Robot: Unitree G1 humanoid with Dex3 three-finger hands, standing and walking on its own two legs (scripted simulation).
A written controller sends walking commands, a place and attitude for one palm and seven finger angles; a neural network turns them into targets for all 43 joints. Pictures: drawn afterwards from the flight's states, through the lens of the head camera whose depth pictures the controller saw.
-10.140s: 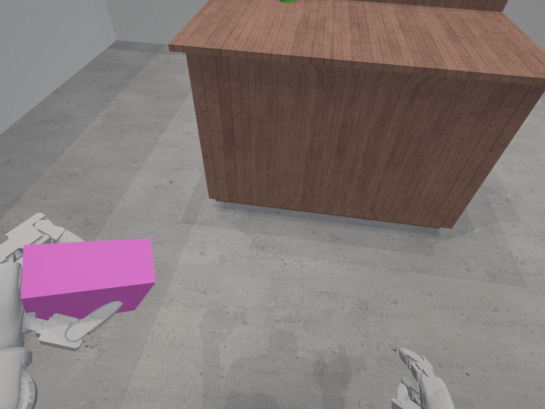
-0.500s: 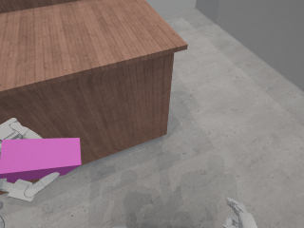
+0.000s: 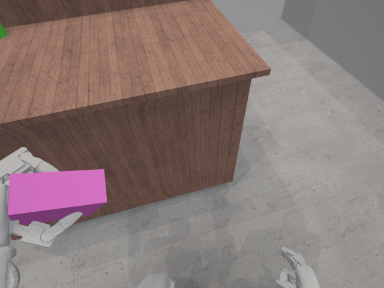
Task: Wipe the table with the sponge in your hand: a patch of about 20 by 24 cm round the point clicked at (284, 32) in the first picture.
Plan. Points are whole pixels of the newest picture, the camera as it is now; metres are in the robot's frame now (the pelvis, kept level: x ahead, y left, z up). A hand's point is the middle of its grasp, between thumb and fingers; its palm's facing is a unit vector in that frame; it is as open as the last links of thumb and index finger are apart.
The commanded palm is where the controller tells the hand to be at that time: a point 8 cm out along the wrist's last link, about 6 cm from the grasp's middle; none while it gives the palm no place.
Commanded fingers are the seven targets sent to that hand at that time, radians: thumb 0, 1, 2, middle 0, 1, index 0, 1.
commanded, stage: take the last steps up to it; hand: left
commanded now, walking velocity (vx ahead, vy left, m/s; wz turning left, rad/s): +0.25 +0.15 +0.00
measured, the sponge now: (70, 197) +0.23 +0.20 +0.15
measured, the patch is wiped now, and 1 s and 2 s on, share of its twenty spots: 0.00 0.00 0.00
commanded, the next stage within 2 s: come to a stop and stand still in 0.52 s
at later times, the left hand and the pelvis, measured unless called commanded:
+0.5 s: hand (43, 147) +0.31 +0.27 +0.17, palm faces +0.33 -0.80 -0.50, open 9.3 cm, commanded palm +0.25 +0.33 +0.18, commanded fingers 0.00 0.10 1.30 -1.20 -1.60 -1.20 -1.60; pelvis +0.09 +0.05 -0.01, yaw -1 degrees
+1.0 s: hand (19, 128) +0.35 +0.33 +0.18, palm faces +0.31 -0.85 -0.42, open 9.3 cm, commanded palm +0.29 +0.38 +0.18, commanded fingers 0.00 0.10 1.30 -1.20 -1.60 -1.20 -1.60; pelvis +0.12 +0.11 +0.00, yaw -3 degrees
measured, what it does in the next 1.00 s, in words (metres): walks ahead: left foot, then right foot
